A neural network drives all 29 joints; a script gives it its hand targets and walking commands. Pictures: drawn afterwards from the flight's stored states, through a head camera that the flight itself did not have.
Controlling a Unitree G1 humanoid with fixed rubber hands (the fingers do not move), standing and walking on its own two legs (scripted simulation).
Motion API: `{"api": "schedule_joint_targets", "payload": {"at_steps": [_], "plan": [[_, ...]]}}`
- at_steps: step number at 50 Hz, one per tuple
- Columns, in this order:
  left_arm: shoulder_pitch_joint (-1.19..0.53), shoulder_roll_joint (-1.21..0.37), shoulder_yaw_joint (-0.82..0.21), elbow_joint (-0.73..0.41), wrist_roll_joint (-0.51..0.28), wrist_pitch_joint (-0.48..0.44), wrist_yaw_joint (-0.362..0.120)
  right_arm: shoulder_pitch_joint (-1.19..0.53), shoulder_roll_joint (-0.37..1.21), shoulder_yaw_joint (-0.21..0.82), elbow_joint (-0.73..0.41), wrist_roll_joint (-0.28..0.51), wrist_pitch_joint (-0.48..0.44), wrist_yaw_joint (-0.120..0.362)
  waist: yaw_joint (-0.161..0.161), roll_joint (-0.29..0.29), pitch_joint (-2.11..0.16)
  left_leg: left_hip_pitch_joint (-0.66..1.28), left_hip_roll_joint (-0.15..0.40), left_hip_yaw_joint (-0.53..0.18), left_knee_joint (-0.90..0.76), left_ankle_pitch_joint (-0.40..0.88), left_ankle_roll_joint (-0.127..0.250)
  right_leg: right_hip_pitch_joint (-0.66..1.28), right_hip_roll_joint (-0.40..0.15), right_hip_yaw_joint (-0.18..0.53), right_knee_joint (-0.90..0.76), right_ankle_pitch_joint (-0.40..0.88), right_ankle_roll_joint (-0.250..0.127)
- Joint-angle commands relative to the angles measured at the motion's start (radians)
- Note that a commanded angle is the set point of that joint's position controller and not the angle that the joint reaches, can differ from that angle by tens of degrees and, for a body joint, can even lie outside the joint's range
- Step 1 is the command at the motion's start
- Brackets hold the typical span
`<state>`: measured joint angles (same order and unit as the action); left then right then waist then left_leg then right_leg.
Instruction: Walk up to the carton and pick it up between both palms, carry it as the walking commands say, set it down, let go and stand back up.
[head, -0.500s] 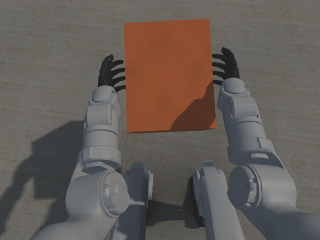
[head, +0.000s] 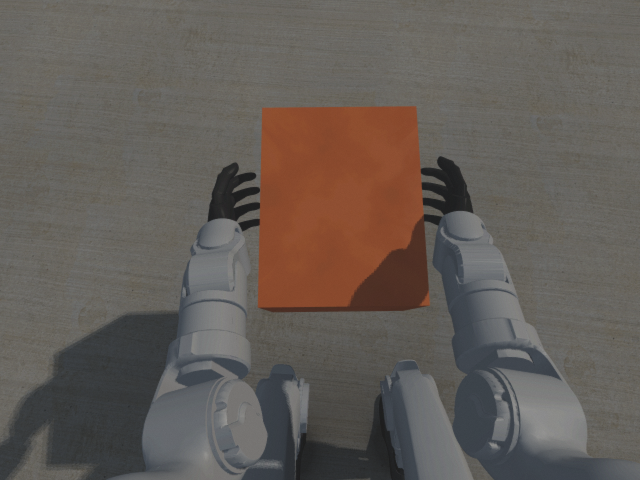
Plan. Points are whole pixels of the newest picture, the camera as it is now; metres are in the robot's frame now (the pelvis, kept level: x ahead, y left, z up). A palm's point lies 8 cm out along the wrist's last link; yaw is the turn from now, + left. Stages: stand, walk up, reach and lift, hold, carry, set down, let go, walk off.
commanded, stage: reach and lift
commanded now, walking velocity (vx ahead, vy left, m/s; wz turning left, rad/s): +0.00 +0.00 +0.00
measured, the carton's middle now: (338, 218) +0.47 +0.01 -0.13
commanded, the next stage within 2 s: none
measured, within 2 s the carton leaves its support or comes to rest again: neither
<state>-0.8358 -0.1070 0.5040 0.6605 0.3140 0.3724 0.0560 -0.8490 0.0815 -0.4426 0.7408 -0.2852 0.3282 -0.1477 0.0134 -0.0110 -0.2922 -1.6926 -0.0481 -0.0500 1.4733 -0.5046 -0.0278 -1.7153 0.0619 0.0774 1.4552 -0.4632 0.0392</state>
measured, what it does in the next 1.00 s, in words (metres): rises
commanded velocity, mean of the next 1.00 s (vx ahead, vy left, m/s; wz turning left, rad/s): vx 0.00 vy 0.00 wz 0.00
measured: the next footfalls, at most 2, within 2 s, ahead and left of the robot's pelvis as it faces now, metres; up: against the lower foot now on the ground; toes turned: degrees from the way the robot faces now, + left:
none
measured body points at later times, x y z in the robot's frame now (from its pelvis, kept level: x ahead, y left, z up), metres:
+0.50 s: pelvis +0.02 +0.00 +0.06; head +0.18 +0.00 +0.49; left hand +0.43 +0.15 +0.01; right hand +0.43 -0.14 +0.02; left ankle +0.07 +0.13 -0.55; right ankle +0.08 -0.13 -0.55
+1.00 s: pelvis +0.04 -0.01 +0.13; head +0.15 +0.00 +0.57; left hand +0.41 +0.15 +0.10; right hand +0.41 -0.14 +0.09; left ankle +0.07 +0.13 -0.55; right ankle +0.08 -0.13 -0.55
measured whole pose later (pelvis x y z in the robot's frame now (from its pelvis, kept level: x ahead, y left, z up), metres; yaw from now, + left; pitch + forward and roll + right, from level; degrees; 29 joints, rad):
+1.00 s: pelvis +0.04 -0.01 +0.13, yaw +0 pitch +26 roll +0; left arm -0.53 -0.22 0.50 0.52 0.37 0.36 -0.01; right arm -0.52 0.19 -0.41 0.56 -0.33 0.36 -0.11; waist 0.02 -0.02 -0.22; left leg -0.99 -0.03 -0.07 0.89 -0.34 -0.02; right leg -1.02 0.04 0.08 0.88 -0.31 0.02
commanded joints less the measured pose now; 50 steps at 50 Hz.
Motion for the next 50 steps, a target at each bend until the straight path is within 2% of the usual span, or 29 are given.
{"api": "schedule_joint_targets", "payload": {"at_steps": [1,2,5,6,7,8,10,13,14,15,16,17,22,24,30,31,32,33,34,36,39,40,41,42,43,44,46,48,50], "plan": [[-0.545,-1.024,-0.494,0.104,-0.167,-0.043,-0.283,-0.575,1.015,0.466,0.002,0.150,-0.030,0.354,0.011,-0.023,-0.790,0.536,-0.111,0.074,-0.166,0.335,-0.001,0.476,0.123,-0.125,-0.137,0.249,-0.011],[-0.403,-1.046,-0.464,0.180,-0.146,-0.039,-0.276,-0.584,1.045,0.527,-0.041,0.179,-0.042,0.346,0.066,0.001,-0.822,0.530,-0.126,0.087,-0.175,0.326,-0.001,0.568,0.117,-0.093,-0.151,0.262,-0.012],[-0.611,-0.975,-0.551,-0.002,-0.210,-0.078,-0.284,-0.565,1.023,0.516,-0.015,0.189,-0.045,0.346,0.019,-0.027,-0.743,0.472,-0.116,0.073,-0.179,0.312,-0.002,0.556,0.115,-0.086,-0.167,0.279,-0.008],[-0.507,-0.990,-0.544,0.044,-0.188,-0.062,-0.282,-0.520,1.052,0.553,-0.017,0.187,-0.037,0.340,0.061,-0.017,-0.818,0.504,-0.124,0.093,-0.197,0.329,-0.007,0.635,0.117,-0.091,-0.179,0.311,-0.006],[-0.475,-1.032,-0.523,0.099,-0.186,-0.064,-0.289,-0.558,1.029,0.526,-0.047,0.169,-0.045,0.335,0.006,-0.087,-0.735,0.490,-0.113,0.058,-0.194,0.334,0.004,0.577,0.118,-0.095,-0.189,0.295,0.000],[-0.423,-1.054,-0.559,0.089,-0.172,-0.055,-0.276,-0.516,1.072,0.554,-0.042,0.196,-0.044,0.339,0.046,0.027,-0.839,0.603,-0.115,0.065,-0.230,0.354,-0.005,0.616,0.129,-0.099,-0.174,0.301,-0.010],[-0.487,-1.022,-0.530,0.085,-0.190,-0.037,-0.286,-0.488,0.995,0.479,0.016,0.151,-0.025,0.340,-0.020,0.020,-0.712,0.563,-0.109,0.068,-0.259,0.234,-0.012,0.580,0.118,-0.106,-0.220,0.184,-0.020],[-0.455,-0.983,-0.473,0.101,-0.133,-0.030,-0.291,-0.416,1.061,0.448,0.088,0.127,0.000,0.345,0.037,0.030,-0.612,0.545,-0.103,0.089,-0.299,0.201,-0.002,0.627,0.106,-0.075,-0.274,0.179,-0.022],[-0.512,-0.985,-0.512,0.053,-0.150,-0.049,-0.293,-0.449,1.039,0.439,0.079,0.125,-0.015,0.353,0.017,0.060,-0.654,0.540,-0.107,0.079,-0.295,0.228,-0.006,0.628,0.113,-0.073,-0.258,0.206,-0.033],[-0.439,-1.006,-0.502,0.077,-0.148,-0.048,-0.293,-0.459,1.053,0.474,0.016,0.120,-0.020,0.349,-0.005,-0.062,-0.687,0.576,-0.100,0.050,-0.300,0.309,0.005,0.665,0.109,-0.089,-0.282,0.272,-0.008],[-0.400,-1.055,-0.523,0.102,-0.176,-0.031,-0.296,-0.431,1.069,0.491,-0.018,0.143,-0.018,0.346,-0.029,-0.001,-0.703,0.628,-0.106,0.052,-0.310,0.296,0.004,0.733,0.107,-0.076,-0.287,0.268,-0.020],[-0.400,-1.021,-0.511,0.097,-0.168,-0.047,-0.302,-0.447,1.050,0.507,-0.015,0.152,-0.031,0.346,0.037,0.012,-0.747,0.585,-0.111,0.081,-0.294,0.330,0.000,0.761,0.099,-0.065,-0.286,0.317,-0.018],[-0.370,-0.980,-0.464,0.083,-0.119,-0.055,-0.289,-0.403,1.023,0.480,0.000,0.103,-0.031,0.351,0.031,-0.043,-0.582,0.645,-0.105,0.048,-0.363,0.269,0.007,0.662,0.104,-0.079,-0.344,0.207,-0.019],[-0.387,-1.049,-0.537,0.045,-0.162,-0.044,-0.299,-0.346,1.040,0.495,-0.020,0.119,-0.018,0.363,-0.034,-0.020,-0.607,0.714,-0.086,0.037,-0.400,0.293,0.007,0.719,0.096,-0.081,-0.371,0.243,-0.022],[-0.250,-1.059,-0.508,0.122,-0.111,-0.030,-0.299,-0.413,1.012,0.532,-0.136,0.163,-0.044,0.376,0.042,0.068,-0.577,0.800,-0.101,0.035,-0.461,0.398,0.002,0.774,0.086,-0.054,-0.414,0.340,-0.035],[-0.231,-1.056,-0.528,0.067,-0.128,-0.044,-0.302,-0.335,1.076,0.586,-0.118,0.150,-0.025,0.374,0.027,-0.039,-0.677,0.810,-0.098,0.028,-0.455,0.441,0.012,0.850,0.091,-0.067,-0.430,0.397,-0.017],[-0.341,-1.056,-0.596,-0.037,-0.167,-0.057,-0.302,-0.317,1.097,0.586,-0.091,0.165,-0.025,0.376,0.022,0.021,-0.675,0.820,-0.092,0.033,-0.469,0.405,0.007,0.864,0.090,-0.056,-0.425,0.370,-0.026],[-0.338,-1.055,-0.542,0.039,-0.149,-0.044,-0.310,-0.296,1.051,0.508,-0.046,0.098,-0.015,0.372,-0.048,-0.048,-0.539,0.758,-0.084,0.018,-0.483,0.352,0.010,0.842,0.077,-0.061,-0.463,0.337,-0.020],[-0.347,-1.059,-0.582,-0.042,-0.157,-0.045,-0.305,-0.290,1.105,0.549,-0.067,0.141,-0.015,0.374,0.004,0.022,-0.612,0.881,-0.094,0.030,-0.519,0.379,0.007,0.875,0.088,-0.056,-0.474,0.333,-0.024],[-0.229,-1.039,-0.475,0.113,-0.087,-0.011,-0.311,-0.243,1.016,0.484,-0.016,0.091,0.006,0.381,0.011,0.020,-0.428,0.817,-0.081,0.030,-0.555,0.280,0.010,0.810,0.072,-0.050,-0.513,0.235,-0.040],[-0.258,-1.060,-0.524,0.020,-0.117,-0.028,-0.320,-0.281,1.075,0.554,-0.064,0.119,0.001,0.395,0.024,-0.002,-0.538,0.888,-0.081,0.041,-0.568,0.343,0.011,0.927,0.074,-0.046,-0.541,0.287,-0.037],[-0.233,-1.099,-0.539,0.044,-0.121,-0.016,-0.319,-0.292,1.059,0.529,-0.083,0.119,-0.004,0.390,-0.001,0.072,-0.530,0.949,-0.086,0.033,-0.604,0.387,0.004,0.929,0.071,-0.040,-0.561,0.326,-0.042],[-0.204,-1.050,-0.485,0.056,-0.101,-0.026,-0.320,-0.271,1.053,0.520,-0.063,0.095,-0.001,0.389,0.012,-0.034,-0.505,0.879,-0.077,0.022,-0.586,0.381,0.017,0.959,0.064,-0.032,-0.559,0.336,-0.026],[-0.270,-1.044,-0.542,-0.020,-0.122,-0.027,-0.325,-0.185,1.057,0.505,-0.032,0.081,0.007,0.390,-0.043,0.005,-0.480,0.903,-0.077,0.019,-0.597,0.412,0.009,0.973,0.067,-0.033,-0.580,0.386,-0.039],[-0.187,-1.062,-0.542,0.017,-0.106,-0.022,-0.324,-0.223,1.062,0.543,-0.087,0.105,-0.008,0.390,0.021,0.026,-0.530,0.921,-0.084,0.025,-0.614,0.427,0.004,1.013,0.071,-0.038,-0.580,0.399,-0.038],[-0.268,-1.090,-0.589,-0.020,-0.145,-0.021,-0.335,-0.286,1.077,0.541,-0.128,0.118,-0.010,0.388,-0.025,0.024,-0.527,0.972,-0.075,0.019,-0.629,0.407,0.009,1.032,0.063,-0.033,-0.604,0.374,-0.035],[-0.254,-1.008,-0.527,-0.017,-0.113,-0.029,-0.326,-0.167,1.088,0.498,-0.018,0.078,0.012,0.393,0.005,0.003,-0.372,0.936,-0.072,0.022,-0.668,0.390,0.017,1.004,0.058,-0.024,-0.638,0.364,-0.037],[-0.112,-1.064,-0.546,0.007,-0.106,-0.016,-0.328,-0.256,1.111,0.606,-0.188,0.131,-0.004,0.393,0.037,-0.048,-0.525,1.052,-0.071,0.011,-0.663,0.473,0.029,1.066,0.065,-0.032,-0.649,0.398,-0.019],[-0.167,-1.058,-0.557,-0.012,-0.106,-0.019,-0.335,-0.262,1.100,0.588,-0.155,0.126,-0.004,0.396,0.047,0.029,-0.463,1.024,-0.076,0.026,-0.702,0.393,0.025,1.090,0.050,-0.016,-0.667,0.355,-0.031]]}}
